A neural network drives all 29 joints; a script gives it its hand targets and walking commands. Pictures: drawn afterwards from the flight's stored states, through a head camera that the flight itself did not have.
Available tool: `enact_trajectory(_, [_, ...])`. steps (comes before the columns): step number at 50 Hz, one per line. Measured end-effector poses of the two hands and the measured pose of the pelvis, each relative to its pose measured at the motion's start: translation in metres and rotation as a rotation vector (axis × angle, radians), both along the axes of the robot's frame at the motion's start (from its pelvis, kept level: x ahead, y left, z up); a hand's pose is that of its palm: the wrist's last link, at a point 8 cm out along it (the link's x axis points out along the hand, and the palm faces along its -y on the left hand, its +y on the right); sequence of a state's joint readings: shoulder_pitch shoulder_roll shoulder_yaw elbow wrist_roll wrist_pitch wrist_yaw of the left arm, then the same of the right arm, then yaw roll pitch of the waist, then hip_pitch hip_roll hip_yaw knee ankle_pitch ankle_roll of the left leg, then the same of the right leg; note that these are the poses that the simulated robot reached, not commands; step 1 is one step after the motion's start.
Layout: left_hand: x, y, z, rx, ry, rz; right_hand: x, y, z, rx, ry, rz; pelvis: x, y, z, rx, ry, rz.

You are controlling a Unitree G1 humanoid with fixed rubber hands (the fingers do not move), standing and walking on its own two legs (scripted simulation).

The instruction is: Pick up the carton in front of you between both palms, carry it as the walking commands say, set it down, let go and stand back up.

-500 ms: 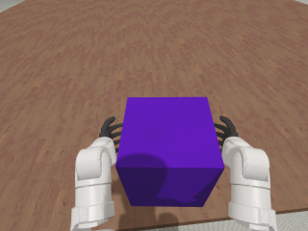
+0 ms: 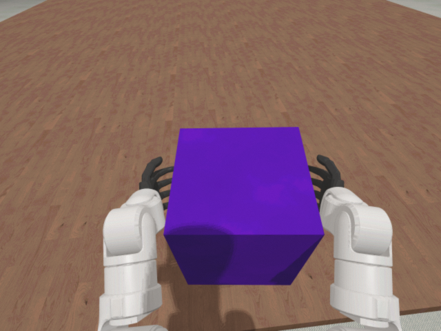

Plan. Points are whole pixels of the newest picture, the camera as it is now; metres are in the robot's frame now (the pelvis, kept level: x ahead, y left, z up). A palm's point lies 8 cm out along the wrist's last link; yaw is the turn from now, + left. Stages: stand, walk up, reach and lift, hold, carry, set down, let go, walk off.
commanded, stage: carry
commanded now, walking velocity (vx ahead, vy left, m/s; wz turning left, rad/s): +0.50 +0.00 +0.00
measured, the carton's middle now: (238, 212) +0.34 +0.00 +0.08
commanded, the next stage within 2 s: none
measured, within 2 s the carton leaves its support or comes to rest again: neither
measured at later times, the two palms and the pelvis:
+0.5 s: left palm (158, 129) +0.55 +0.18 +0.13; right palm (284, 127) +0.56 -0.12 +0.13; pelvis +0.21 +0.02 -0.01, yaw -1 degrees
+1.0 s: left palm (168, 55) +0.84 +0.19 +0.21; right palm (267, 50) +0.86 -0.11 +0.21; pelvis +0.51 +0.03 +0.05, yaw -1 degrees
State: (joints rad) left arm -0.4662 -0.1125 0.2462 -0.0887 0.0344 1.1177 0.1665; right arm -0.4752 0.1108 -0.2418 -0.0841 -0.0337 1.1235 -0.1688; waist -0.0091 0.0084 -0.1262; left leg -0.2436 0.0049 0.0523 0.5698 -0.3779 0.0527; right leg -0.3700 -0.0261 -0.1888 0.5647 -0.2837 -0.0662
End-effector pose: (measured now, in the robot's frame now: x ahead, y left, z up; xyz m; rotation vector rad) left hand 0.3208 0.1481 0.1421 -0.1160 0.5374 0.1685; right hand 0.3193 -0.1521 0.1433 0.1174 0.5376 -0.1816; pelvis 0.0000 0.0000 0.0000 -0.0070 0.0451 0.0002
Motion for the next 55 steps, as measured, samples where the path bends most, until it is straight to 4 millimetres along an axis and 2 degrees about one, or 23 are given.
enact_trajectory(4, [0.025, 0.0, 0.011, 0.015, -0.028, 0.002, 0.024, 0.0, 0.01, -0.005, -0.027, 0.002, 0.023, -0.001, -0.005, 0.008, 0.009, 0.0])
enact_trajectory(7, [0.049, -0.003, 0.013, 0.023, -0.025, 0.004, 0.049, -0.004, 0.008, -0.001, -0.023, 0.006, 0.045, -0.005, -0.01, -0.004, 0.014, 0.008])
enact_trajectory(10, [0.071, -0.004, 0.006, 0.006, 0.004, 0.016, 0.075, -0.004, 0.0, -0.005, 0.006, 0.028, 0.064, -0.01, -0.013, -0.006, 0.024, 0.015])
enact_trajectory(14, [0.095, 0.004, -0.009, -0.004, 0.059, 0.052, 0.11, 0.005, -0.009, 0.024, 0.059, 0.039, 0.09, -0.01, -0.006, 0.004, 0.035, -0.002])
enact_trajectory(19, [0.144, 0.018, -0.006, -0.012, 0.025, 0.061, 0.161, 0.018, -0.008, 0.055, 0.024, 0.03, 0.133, 0.0, -0.001, 0.002, 0.036, -0.012])
enact_trajectory(22, [0.185, 0.026, -0.004, -0.012, -0.005, 0.05, 0.197, 0.026, -0.008, 0.047, -0.007, 0.023, 0.169, 0.01, -0.003, 0.003, 0.04, -0.019])
enact_trajectory(25, [0.23, 0.034, -0.01, -0.02, 0.002, 0.032, 0.236, 0.034, -0.014, 0.033, -0.001, 0.01, 0.211, 0.023, -0.006, 0.036, 0.039, -0.015])
enact_trajectory(29, [0.286, 0.035, -0.018, -0.023, 0.058, -0.018, 0.277, 0.035, -0.018, 0.035, 0.054, -0.044, 0.254, 0.042, 0.01, 0.083, 0.026, -0.005])
enact_trajectory(32, [0.323, 0.024, -0.006, -0.04, 0.053, -0.06, 0.297, 0.026, -0.01, 0.044, 0.05, -0.096, 0.281, 0.051, 0.027, 0.064, 0.029, -0.011])
enact_trajectory(35, [0.358, 0.012, 0.014, -0.051, 0.017, -0.09, 0.322, 0.015, 0.011, 0.045, 0.013, -0.132, 0.313, 0.057, 0.041, 0.048, 0.035, -0.024])
enact_trajectory(38, [0.394, 0.005, 0.038, -0.027, -0.035, -0.101, 0.357, 0.007, 0.036, 0.045, -0.037, -0.139, 0.35, 0.058, 0.05, 0.04, 0.036, -0.034])
enact_trajectory(41, [0.43, 0.004, 0.061, 0.005, -0.066, -0.092, 0.4, 0.005, 0.056, 0.047, -0.065, -0.115, 0.393, 0.054, 0.054, 0.033, 0.033, -0.04])
enact_trajectory(44, [0.467, 0.011, 0.076, 0.019, -0.094, -0.055, 0.452, 0.012, 0.068, 0.033, -0.088, -0.05, 0.441, 0.043, 0.045, 0.026, 0.015, -0.033])
enact_trajectory(47, [0.495, 0.028, 0.074, 0.035, -0.051, 0.001, 0.501, 0.028, 0.07, 0.014, -0.047, 0.024, 0.478, 0.034, 0.042, 0.003, 0.014, -0.03])
enact_trajectory(51, [0.527, 0.048, 0.063, 0.007, 0.058, 0.06, 0.551, 0.05, 0.064, 0.035, 0.062, 0.062, 0.522, 0.029, 0.055, 0.01, 0.025, -0.021])
enact_trajectory(55, [0.574, 0.06, 0.069, -0.007, 0.06, 0.082, 0.6, 0.062, 0.067, 0.056, 0.063, 0.059, 0.565, 0.033, 0.064, 0.017, 0.038, -0.014])
